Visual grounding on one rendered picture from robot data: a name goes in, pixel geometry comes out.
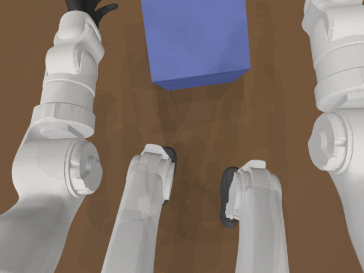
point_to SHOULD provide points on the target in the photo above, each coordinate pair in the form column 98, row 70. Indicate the robot right shin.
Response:
column 231, row 213

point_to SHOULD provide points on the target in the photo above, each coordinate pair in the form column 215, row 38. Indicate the right robot forearm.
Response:
column 336, row 32

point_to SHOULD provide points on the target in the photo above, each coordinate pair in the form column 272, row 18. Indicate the carton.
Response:
column 193, row 43

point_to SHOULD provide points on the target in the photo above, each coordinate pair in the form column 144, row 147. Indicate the robot right upper arm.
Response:
column 337, row 146

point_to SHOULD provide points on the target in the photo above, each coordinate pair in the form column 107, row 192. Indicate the robot left upper arm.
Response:
column 52, row 178

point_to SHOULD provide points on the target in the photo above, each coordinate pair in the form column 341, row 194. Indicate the left robot forearm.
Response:
column 69, row 85

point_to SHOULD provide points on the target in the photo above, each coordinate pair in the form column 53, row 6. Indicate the left robot hand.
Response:
column 88, row 6

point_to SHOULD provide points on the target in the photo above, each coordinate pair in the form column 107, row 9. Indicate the left robot foot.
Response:
column 172, row 154

